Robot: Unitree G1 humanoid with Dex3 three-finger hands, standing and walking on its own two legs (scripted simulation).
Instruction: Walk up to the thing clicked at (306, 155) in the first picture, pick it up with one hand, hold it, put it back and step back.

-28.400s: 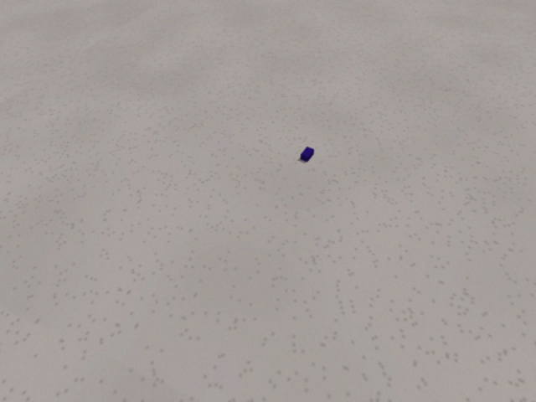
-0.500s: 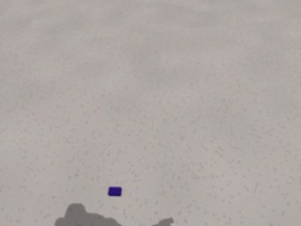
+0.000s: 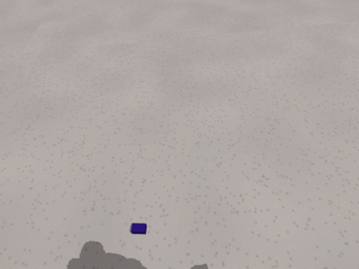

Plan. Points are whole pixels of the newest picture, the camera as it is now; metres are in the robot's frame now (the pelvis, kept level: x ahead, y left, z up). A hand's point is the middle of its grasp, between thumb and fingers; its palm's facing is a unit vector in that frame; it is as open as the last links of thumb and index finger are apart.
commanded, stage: walk up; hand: left
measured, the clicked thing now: (139, 228) +0.45 +0.27 -0.76
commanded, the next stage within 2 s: stand in 0.06 s
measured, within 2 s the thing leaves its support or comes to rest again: neither
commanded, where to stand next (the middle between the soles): +0.07 +0.01 m, yaw +2 degrees
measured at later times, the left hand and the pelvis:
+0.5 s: hand out of the picture +0.07 +0.25 -0.16, palm faces -0.02 -0.94 -0.34, open 7.4 cm; pelvis -0.01 +0.00 +0.00, yaw +0 degrees
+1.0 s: hand out of the picture +0.05 +0.25 -0.16, palm faces -0.02 -0.94 -0.34, open 7.4 cm; pelvis -0.02 +0.00 +0.00, yaw +0 degrees
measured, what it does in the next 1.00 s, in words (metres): stands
